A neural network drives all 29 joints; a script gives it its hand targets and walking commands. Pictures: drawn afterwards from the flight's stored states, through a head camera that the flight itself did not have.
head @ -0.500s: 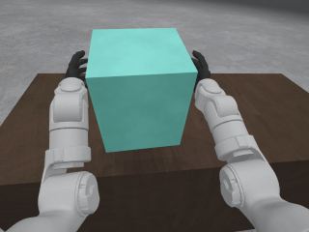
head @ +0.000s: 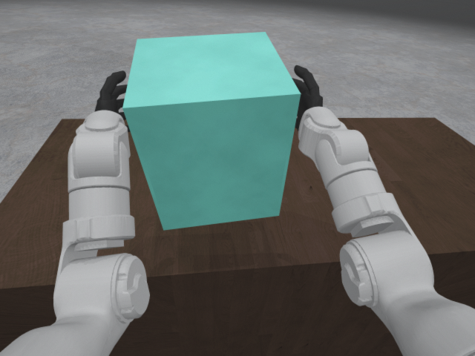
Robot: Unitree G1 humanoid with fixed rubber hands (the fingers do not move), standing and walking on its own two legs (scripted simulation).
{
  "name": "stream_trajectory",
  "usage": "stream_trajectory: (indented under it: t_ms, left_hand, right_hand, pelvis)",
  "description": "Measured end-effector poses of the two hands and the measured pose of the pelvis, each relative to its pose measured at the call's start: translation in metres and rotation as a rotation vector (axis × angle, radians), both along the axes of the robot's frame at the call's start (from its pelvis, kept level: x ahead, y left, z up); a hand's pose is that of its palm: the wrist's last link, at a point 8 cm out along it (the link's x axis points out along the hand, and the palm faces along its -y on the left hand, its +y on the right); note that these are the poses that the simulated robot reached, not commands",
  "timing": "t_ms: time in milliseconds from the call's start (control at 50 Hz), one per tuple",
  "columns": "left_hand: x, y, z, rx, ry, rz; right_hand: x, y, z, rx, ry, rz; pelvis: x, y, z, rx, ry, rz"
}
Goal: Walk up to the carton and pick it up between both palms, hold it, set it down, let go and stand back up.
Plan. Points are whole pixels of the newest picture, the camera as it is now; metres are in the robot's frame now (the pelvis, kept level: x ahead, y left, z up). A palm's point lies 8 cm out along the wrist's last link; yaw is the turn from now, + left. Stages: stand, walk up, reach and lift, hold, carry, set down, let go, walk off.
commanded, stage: reach and lift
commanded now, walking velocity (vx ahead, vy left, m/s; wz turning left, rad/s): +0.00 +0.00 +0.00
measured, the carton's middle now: (213, 133) +0.41 +0.00 +0.23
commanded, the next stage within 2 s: hold in 0.14 s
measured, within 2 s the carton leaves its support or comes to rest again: neither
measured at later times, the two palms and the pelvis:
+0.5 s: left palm (101, 111) +0.37 +0.16 +0.29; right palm (312, 98) +0.36 -0.14 +0.31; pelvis +0.00 +0.00 +0.00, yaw +0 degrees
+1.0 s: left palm (102, 102) +0.37 +0.16 +0.30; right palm (315, 89) +0.37 -0.14 +0.32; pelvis +0.00 -0.01 +0.00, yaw +0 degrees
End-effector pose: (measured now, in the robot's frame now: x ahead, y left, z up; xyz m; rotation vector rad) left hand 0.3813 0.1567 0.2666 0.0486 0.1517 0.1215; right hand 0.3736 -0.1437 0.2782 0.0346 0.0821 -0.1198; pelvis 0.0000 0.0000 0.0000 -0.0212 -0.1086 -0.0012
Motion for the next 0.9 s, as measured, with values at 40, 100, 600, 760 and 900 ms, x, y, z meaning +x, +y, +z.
stream_trajectory:
  t_ms: [40,100,600,760,900]
  left_hand:
    - [0.0,0.0,0.002,0.0,0.0,-0.001]
    - [0.0,-0.001,0.004,-0.002,0.002,-0.002]
    - [-0.015,0.004,0.03,-0.019,0.006,0.014]
    - [-0.013,0.004,0.037,-0.021,0.016,0.011]
    - [-0.011,0.003,0.035,-0.015,0.017,0.005]
  right_hand:
    - [0.0,0.0,0.002,0.002,0.0,-0.001]
    - [0.0,-0.001,0.005,0.0,0.003,-0.002]
    - [-0.009,0.005,0.039,-0.012,0.012,0.017]
    - [-0.008,0.004,0.046,-0.016,0.024,0.015]
    - [-0.007,0.003,0.046,-0.022,0.027,0.013]
  pelvis:
    - [0.0,0.0,0.0,0.0,0.002,-0.001]
    - [0.0,0.0,0.0,0.001,0.005,-0.003]
    - [-0.006,-0.005,0.0,0.002,0.027,-0.005]
    - [-0.006,-0.007,0.0,0.004,0.035,-0.003]
    - [-0.004,-0.009,0.0,0.002,0.038,0.001]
